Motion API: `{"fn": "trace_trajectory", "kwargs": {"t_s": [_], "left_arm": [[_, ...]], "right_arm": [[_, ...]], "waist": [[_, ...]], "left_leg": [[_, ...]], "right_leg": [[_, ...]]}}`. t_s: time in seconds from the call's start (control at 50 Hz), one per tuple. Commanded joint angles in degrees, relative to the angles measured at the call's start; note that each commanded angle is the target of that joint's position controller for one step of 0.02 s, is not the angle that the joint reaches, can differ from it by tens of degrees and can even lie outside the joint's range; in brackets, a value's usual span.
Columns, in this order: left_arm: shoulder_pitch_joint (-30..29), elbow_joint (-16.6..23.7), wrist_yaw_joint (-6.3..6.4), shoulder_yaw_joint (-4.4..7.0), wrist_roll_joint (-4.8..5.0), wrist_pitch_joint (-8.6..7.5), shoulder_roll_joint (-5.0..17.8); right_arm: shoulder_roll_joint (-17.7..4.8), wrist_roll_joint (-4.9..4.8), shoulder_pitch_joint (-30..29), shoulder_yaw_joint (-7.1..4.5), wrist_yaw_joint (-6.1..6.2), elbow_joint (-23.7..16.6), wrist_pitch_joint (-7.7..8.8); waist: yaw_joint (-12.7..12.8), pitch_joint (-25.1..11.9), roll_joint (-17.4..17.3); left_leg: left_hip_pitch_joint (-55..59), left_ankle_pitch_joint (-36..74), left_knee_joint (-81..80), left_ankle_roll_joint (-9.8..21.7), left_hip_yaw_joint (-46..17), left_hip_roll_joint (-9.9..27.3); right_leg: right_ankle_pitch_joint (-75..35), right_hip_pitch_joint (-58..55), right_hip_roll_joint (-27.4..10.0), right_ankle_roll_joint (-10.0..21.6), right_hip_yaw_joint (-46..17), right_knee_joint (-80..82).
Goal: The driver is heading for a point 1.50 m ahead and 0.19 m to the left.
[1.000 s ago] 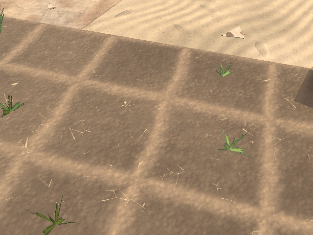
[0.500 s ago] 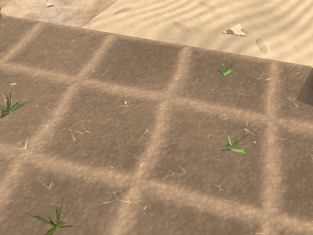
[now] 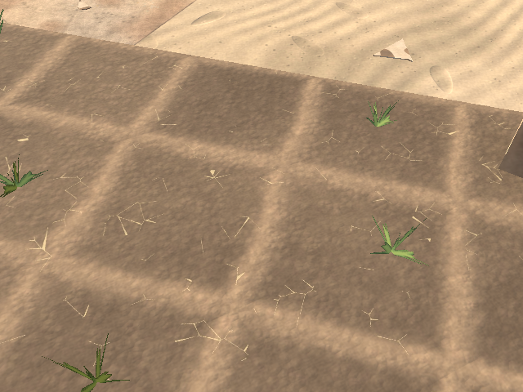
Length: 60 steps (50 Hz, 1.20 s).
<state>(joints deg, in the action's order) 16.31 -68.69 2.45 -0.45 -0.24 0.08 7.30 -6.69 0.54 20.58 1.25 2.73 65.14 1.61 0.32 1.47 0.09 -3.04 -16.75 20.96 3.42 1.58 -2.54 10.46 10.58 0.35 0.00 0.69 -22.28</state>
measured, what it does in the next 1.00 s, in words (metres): walks ahead: right foot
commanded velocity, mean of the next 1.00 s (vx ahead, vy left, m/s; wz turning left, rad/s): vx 0.14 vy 0.00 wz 0.00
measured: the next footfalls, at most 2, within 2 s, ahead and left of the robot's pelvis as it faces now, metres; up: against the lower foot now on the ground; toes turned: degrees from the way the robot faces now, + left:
right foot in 0.92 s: +0.23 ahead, -0.14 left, +0.00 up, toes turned -5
left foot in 1.46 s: +0.56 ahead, +0.03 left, +0.00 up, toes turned +13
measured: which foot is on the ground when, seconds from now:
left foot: down 0.00-0.94, up 0.96-1.00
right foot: down 0.00-0.58, up 0.60-0.90, down 0.92-1.00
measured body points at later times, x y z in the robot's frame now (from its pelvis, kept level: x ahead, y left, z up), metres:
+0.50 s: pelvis +0.01 +0.01 +0.00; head +0.01 +0.02 +0.45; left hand -0.03 +0.22 -0.17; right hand -0.04 -0.19 -0.16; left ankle -0.06 +0.08 -0.74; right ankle +0.02 -0.12 -0.74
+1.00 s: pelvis +0.15 -0.06 -0.02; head +0.17 -0.07 +0.43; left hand +0.23 +0.19 -0.15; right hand +0.06 -0.28 -0.17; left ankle -0.01 +0.06 -0.67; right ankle +0.19 -0.13 -0.74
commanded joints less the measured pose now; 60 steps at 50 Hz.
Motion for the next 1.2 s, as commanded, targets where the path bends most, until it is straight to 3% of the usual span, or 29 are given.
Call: {"fn": "trace_trajectory", "kwargs": {"t_s": [0.02, 0.52, 0.56, 0.58, 0.62, 0.64, 0.68, 0.74, 0.84, 0.86, 0.9, 0.92, 0.94, 0.96, 0.98, 1.0, 1.02, 1.04, 1.08, 1.14, 1.2], "left_arm": [[4.1, 0.1, 0.14, 0.35, 0.02, -0.11, 3.6], [5.8, -0.2, 0.33, -0.09, 0.15, -0.01, 2.9], [5.3, 0.0, 0.26, -0.14, -0.09, 0.11, 2.6], [4.3, 0.7, 0.12, 0.09, -0.38, 0.17, 3.0], [0.4, 3.4, -0.66, 0.59, -1.58, 0.21, 3.7], [-2.4, 5.2, -1.12, 0.64, -2.10, -0.05, 3.4], [-5.7, 8.1, -1.88, 1.13, -2.08, -1.06, 3.8], [-6.6, 10.2, -2.84, 2.03, -1.46, -2.95, 4.5], [-9.6, 14.1, -3.85, 2.89, -0.58, -3.21, 4.7], [-7.4, 14.0, -3.80, 3.08, -0.30, -3.25, 4.7], [4.7, 9.9, -3.23, 4.48, 0.00, -3.60, 6.2], [13.4, 7.5, -2.61, 5.89, -0.58, -4.12, 9.4], [21.7, 7.2, -2.13, 7.42, -1.82, -4.33, 16.4], [19.1, 6.5, -2.42, 6.96, -1.02, -3.37, 15.1], [10.1, 8.8, -2.52, 6.35, -0.70, -3.15, 13.8], [4.7, 10.6, -2.89, 5.50, -0.39, -3.61, 10.9], [2.6, 10.9, -3.07, 4.87, -0.48, -4.17, 9.4], [2.7, 10.3, -2.92, 4.12, -0.49, -4.73, 7.5], [5.8, 9.1, -2.46, 3.55, -0.62, -5.59, 6.6], [9.5, 8.1, -2.08, 3.46, -0.78, -6.20, 7.8], [12.5, 7.8, -1.94, 3.00, -1.03, -6.54, 7.0]], "right_arm": [[-3.9, -0.01, 5.5, -0.51, 0.12, 0.0, 0.18], [-3.5, -0.08, 7.6, -0.40, 0.17, 0.2, 0.34], [-3.9, 0.07, 8.5, -0.62, 0.11, 0.3, 0.20], [-5.6, 0.04, 9.4, -1.37, 0.07, 0.4, -0.10], [-8.4, 0.09, 11.9, -2.74, -0.22, 0.5, -0.72], [-8.3, 0.25, 13.6, -3.05, -0.43, 0.8, -0.70], [-7.8, 1.13, 15.8, -3.29, -0.59, 1.4, 0.14], [-8.1, 1.01, 14.7, -3.49, -0.77, 0.7, 1.89], [-9.5, 0.86, 12.7, -3.60, -0.90, -0.2, 3.34], [-9.9, 0.71, 11.4, -3.65, -1.07, -0.5, 3.46], [-10.4, 0.30, 9.5, -3.46, -1.54, -1.0, 3.91], [-9.7, 0.27, 9.7, -3.10, -1.95, -1.3, 4.23], [-4.9, -0.47, 11.3, -1.89, -2.46, -3.8, 4.22], [-6.7, 0.61, 9.9, -2.80, -3.08, -4.7, 4.10], [-7.3, 0.93, 6.6, -3.05, -3.41, -6.3, 3.71], [-7.1, 1.07, 3.4, -3.04, -3.84, -7.0, 3.84], [-6.1, 0.82, 3.4, -3.19, -3.91, -7.0, 3.79], [-5.7, 1.32, 4.5, -3.30, -3.95, -6.7, 3.25], [-5.3, 1.59, 5.3, -3.50, -4.22, -6.7, 2.11], [-6.0, 1.22, -1.2, -3.95, -4.63, -8.8, 1.06], [-5.8, 0.82, -9.9, -3.92, -4.94, -11.8, 0.92]], "waist": [[0.0, 3.6, -0.7], [-0.1, 4.0, -0.8], [-0.9, 3.6, -1.4], [-1.6, 4.8, -3.2], [-3.6, 10.3, -7.1], [-4.9, 13.4, -7.6], [-5.1, 15.5, -5.5], [-3.4, 12.2, -2.9], [-1.6, 9.2, -6.2], [-0.2, 8.3, -6.5], [5.4, 3.1, -3.7], [8.9, -1.9, -0.1], [10.1, -8.4, 12.1], [7.3, -7.7, 12.2], [3.0, -0.1, 6.5], [1.9, 3.4, 1.4], [-0.2, 4.7, 0.4], [-1.8, 4.7, 1.1], [-2.7, 4.2, 2.4], [-2.2, 5.5, 2.6], [-0.4, 6.9, 2.4]], "left_leg": [[-5.9, 13.8, -4.5, 0.4, -6.3, 8.2], [-5.0, 18.5, -4.3, 0.3, -6.4, 8.2], [-4.7, 5.4, -6.6, 1.2, -7.4, 7.6], [-4.7, -5.8, -8.3, 2.7, -9.6, 8.0], [-4.5, -25.5, -13.3, 7.6, -18.1, 13.9], [-4.9, -28.3, -15.5, 9.9, -22.0, 17.4], [-0.8, -22.4, -16.8, 12.6, -25.0, 20.7], [5.4, -7.8, -15.3, 12.1, -20.0, 19.3], [1.0, 10.4, -10.6, 9.6, -11.1, 16.3], [-2.1, 14.7, -8.5, 8.7, -9.4, 15.8], [-9.1, 29.1, 4.6, 6.1, -4.4, 12.3], [-14.7, 28.3, 17.9, 4.3, -0.6, 8.9], [-26.6, 6.2, 40.4, 1.0, 4.3, 1.9], [-32.5, -10.3, 51.7, 2.1, -2.4, -0.6], [-35.8, -6.0, 55.3, 3.1, -3.9, 4.1], [-34.9, -0.9, 52.9, 3.3, -3.9, 6.4], [-32.0, 1.6, 49.5, 3.1, -3.8, 7.8], [-29.1, 2.3, 46.9, 2.5, -3.6, 8.6], [-27.7, 3.7, 44.9, 1.4, -2.1, 8.5], [-34.4, 7.6, 41.5, 0.6, -0.7, 8.8], [-39.1, 12.1, 35.0, 0.3, -0.5, 7.9]], "right_leg": [[-8.5, -1.8, -5.4, 1.5, -5.0, 1.7], [-8.0, -1.0, -5.5, 0.8, -4.2, 0.3], [-1.6, -0.1, -4.1, 1.0, -3.0, -0.8], [4.5, 2.8, -2.0, 1.3, -0.9, -4.2], [14.5, 14.3, 0.7, 2.0, 3.7, -12.9], [15.6, 19.0, -0.7, 2.4, 4.2, -17.2], [16.3, 28.4, -3.6, 2.9, 2.1, -25.6], [12.1, 31.3, -4.6, 3.0, 1.6, -26.1], [6.7, 20.3, -1.8, 3.9, 4.7, -17.2], [5.2, 14.4, -0.6, 4.4, 5.8, -15.0], [1.2, -5.2, 3.7, 5.6, 8.3, -9.3], [4.6, -16.5, 0.0, 7.1, 3.4, -6.7], [24.8, -25.4, -18.3, 12.1, -24.8, 5.1], [32.0, -20.6, -22.6, 14.9, -43.3, 15.4], [34.9, -13.4, -22.2, 14.0, -36.8, 14.4], [26.5, -6.6, -20.2, 13.1, -29.4, 14.9], [17.9, -2.5, -17.2, 11.5, -22.6, 15.5], [11.2, 0.0, -14.9, 10.4, -17.6, 15.6], [2.0, 0.5, -12.9, 10.4, -12.0, 15.6], [-4.2, -3.0, -12.2, 10.5, -6.8, 17.0], [-11.6, -6.0, -11.8, 9.7, -2.1, 17.4]]}}
Over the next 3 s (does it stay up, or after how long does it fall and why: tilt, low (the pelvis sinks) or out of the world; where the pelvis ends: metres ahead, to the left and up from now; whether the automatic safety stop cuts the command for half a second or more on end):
stays up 1.20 0.19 -0.01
